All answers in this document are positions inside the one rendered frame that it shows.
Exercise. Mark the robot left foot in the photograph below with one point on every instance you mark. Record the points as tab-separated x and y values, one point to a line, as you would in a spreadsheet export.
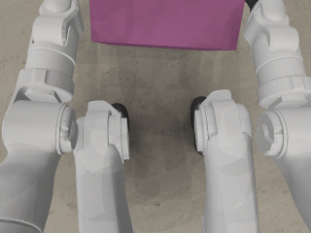
122	109

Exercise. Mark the robot right upper arm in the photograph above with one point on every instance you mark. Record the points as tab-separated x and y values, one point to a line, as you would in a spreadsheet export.
284	134

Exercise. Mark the robot left forearm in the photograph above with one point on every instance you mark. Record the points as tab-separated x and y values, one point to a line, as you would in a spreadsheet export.
51	56

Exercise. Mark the right robot hand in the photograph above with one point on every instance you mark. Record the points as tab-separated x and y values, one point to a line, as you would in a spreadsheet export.
251	3

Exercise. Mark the robot right forearm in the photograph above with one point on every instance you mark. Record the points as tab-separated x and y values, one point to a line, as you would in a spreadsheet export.
278	61

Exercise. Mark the robot right foot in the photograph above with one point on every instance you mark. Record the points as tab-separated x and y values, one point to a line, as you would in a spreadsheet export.
195	107

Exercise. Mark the carton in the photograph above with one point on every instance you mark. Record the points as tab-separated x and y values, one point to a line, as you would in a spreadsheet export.
167	24

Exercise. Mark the robot left upper arm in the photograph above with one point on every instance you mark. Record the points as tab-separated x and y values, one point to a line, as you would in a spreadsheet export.
36	134

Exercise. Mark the robot foot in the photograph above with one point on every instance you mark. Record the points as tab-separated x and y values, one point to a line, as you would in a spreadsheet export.
195	107
122	109

